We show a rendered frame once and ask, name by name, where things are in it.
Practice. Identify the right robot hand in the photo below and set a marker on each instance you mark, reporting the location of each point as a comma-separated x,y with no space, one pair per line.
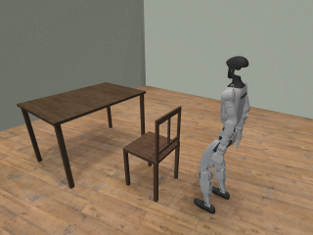
238,138

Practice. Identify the right robot upper arm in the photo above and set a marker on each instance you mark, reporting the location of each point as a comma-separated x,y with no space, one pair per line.
246,106

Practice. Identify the left robot upper arm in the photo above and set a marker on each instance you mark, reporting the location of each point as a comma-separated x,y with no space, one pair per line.
228,97

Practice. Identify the robot left forearm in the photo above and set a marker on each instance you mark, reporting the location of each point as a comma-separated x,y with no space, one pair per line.
228,132

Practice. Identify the humanoid robot torso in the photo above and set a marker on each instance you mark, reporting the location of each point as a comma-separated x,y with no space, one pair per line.
239,104

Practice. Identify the table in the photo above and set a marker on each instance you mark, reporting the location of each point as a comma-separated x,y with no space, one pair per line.
63,107

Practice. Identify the chair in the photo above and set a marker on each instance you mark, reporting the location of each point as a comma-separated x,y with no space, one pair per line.
153,148

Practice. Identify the left robot hand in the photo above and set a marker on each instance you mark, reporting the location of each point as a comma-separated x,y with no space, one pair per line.
217,158

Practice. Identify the robot right forearm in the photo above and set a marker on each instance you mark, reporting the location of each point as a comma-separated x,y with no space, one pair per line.
241,124

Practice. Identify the left robot shin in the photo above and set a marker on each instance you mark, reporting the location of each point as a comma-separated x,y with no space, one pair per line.
206,187

